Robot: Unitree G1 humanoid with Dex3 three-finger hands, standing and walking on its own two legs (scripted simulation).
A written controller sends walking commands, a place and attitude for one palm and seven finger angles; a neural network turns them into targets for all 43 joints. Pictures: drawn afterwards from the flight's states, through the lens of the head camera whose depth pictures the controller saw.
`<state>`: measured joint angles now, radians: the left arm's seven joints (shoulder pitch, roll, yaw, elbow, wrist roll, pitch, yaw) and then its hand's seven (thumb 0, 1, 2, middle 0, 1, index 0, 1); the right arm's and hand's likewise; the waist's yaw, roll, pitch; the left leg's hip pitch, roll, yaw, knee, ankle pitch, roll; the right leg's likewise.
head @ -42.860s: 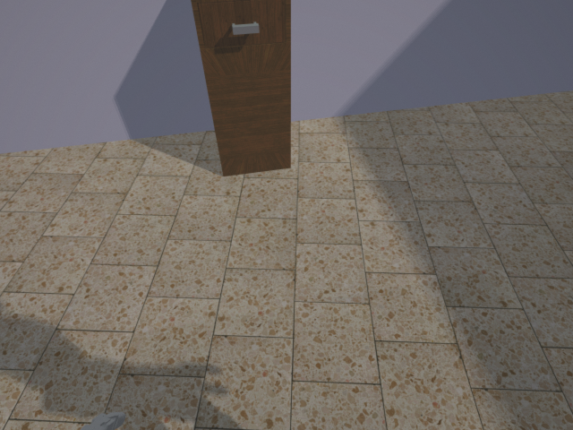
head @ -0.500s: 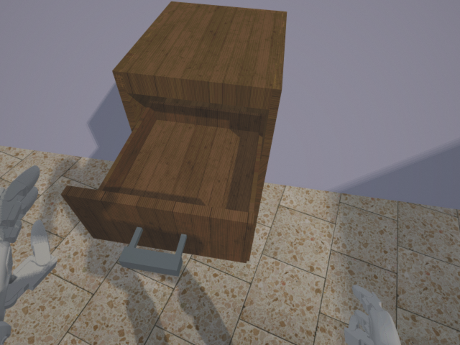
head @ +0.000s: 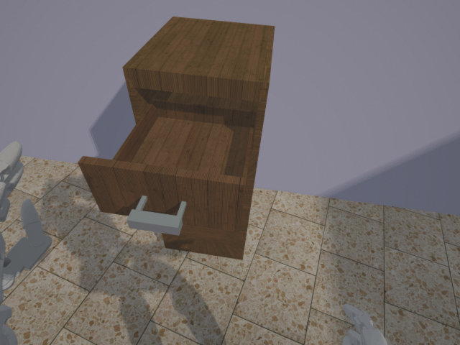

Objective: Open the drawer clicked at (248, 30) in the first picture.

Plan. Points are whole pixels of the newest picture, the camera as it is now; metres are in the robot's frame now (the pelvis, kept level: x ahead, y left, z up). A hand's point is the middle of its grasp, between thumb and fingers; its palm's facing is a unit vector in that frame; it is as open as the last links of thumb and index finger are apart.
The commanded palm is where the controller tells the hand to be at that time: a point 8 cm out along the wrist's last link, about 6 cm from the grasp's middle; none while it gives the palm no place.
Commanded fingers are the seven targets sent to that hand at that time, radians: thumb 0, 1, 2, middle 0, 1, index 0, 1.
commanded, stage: step back with the hand held close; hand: left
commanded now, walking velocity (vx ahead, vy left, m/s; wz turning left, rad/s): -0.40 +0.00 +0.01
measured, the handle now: (159, 212) +0.37 +0.16 +0.01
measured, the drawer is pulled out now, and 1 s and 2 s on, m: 0.30 0.30 0.30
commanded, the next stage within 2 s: stop stepping back and stand still in 0.40 s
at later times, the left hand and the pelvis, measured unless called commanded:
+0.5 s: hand out of the picture +0.09 +0.21 +0.18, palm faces +0.37 -0.83 -0.41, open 7.4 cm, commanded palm +0.01 +0.27 +0.20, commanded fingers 0.00 0.90 0.90 -0.20 -0.30 -0.20 -0.30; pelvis -0.11 -0.02 +0.01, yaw +2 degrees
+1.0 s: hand out of the picture +0.00 +0.20 +0.18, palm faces +0.35 -0.85 -0.39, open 7.4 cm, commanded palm -0.06 +0.25 +0.20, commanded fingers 0.00 0.90 0.90 -0.20 -0.30 -0.20 -0.30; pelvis -0.19 -0.03 +0.02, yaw +0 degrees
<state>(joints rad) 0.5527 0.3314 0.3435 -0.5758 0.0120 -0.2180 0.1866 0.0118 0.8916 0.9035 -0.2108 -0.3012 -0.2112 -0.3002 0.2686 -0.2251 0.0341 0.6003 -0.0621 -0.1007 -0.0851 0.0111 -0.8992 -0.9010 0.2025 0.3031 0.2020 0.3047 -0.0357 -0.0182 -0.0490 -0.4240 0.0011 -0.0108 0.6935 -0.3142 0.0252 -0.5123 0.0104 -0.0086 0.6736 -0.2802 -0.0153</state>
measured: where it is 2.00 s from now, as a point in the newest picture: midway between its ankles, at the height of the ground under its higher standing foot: outside the picture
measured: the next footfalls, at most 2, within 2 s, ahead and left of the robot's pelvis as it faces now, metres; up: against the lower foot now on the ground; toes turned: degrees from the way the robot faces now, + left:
right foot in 0.16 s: +0.02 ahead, -0.12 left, +0.00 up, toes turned -1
left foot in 0.50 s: -0.15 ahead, +0.06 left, +0.00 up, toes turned +2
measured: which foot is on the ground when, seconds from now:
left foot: down 0.00-0.18, up 0.20-0.48, down 0.50-1.00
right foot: up 0.00-0.14, down 0.16-0.50, up 0.52-0.68, down 0.70-1.00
